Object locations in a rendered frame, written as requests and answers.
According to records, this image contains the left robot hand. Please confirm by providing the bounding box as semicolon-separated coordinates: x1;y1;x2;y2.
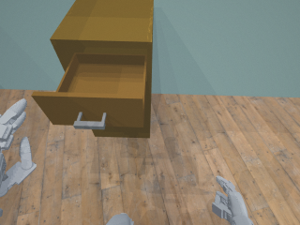
0;98;37;198

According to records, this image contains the right robot hand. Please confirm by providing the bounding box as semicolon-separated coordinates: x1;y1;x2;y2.
212;175;248;223

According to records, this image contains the drawer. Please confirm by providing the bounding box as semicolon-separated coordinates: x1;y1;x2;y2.
31;52;147;128

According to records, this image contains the cabinet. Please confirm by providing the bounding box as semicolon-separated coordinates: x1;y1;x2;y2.
50;0;154;139

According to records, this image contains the right robot forearm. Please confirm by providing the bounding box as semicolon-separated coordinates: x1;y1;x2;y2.
231;216;254;225

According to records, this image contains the handle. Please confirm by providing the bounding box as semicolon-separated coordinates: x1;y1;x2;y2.
73;112;107;130

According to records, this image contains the robot left thigh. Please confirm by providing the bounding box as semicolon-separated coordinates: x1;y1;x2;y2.
106;214;134;225

